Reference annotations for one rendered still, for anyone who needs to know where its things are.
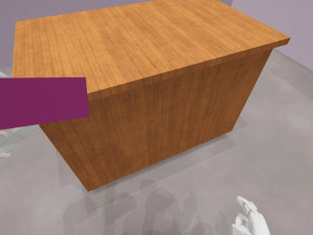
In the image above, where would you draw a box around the robot right hand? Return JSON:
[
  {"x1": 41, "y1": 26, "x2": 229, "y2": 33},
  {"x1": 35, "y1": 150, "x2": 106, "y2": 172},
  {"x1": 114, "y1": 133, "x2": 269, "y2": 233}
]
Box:
[{"x1": 232, "y1": 196, "x2": 271, "y2": 235}]

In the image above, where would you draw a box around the robot left hand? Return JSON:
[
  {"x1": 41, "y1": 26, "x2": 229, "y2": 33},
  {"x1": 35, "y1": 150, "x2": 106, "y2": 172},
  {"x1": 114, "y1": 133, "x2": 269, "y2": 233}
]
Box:
[{"x1": 0, "y1": 71, "x2": 39, "y2": 158}]

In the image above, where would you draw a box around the sponge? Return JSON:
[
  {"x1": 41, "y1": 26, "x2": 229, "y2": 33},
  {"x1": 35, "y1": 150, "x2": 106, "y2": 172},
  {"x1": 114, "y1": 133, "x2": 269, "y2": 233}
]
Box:
[{"x1": 0, "y1": 77, "x2": 90, "y2": 130}]

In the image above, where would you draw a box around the table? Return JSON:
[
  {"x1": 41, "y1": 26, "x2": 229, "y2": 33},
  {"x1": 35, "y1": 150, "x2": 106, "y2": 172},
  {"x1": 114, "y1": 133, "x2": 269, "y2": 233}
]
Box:
[{"x1": 12, "y1": 0, "x2": 291, "y2": 192}]

